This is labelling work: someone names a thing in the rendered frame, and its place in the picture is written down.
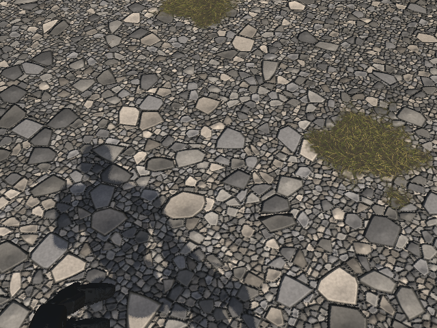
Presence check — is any robot left hand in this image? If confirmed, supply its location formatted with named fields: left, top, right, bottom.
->
left=29, top=282, right=115, bottom=328

